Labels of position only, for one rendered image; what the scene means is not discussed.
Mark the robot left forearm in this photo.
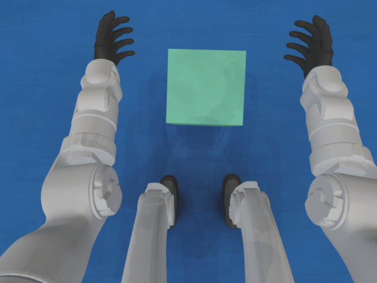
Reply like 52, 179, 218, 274
41, 59, 123, 211

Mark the right robot hand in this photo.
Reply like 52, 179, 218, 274
283, 15, 333, 78

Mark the robot right shin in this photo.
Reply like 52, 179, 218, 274
229, 181, 270, 219

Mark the carton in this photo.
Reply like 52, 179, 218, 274
166, 49, 246, 127

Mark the robot right forearm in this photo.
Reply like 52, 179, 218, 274
300, 65, 377, 179

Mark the right robot upper arm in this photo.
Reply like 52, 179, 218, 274
305, 172, 377, 283

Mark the robot right foot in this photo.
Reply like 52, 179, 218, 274
222, 174, 241, 229

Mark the left robot hand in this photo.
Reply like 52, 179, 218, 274
94, 11, 135, 67

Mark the left robot upper arm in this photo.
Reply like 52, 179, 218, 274
0, 162, 122, 283

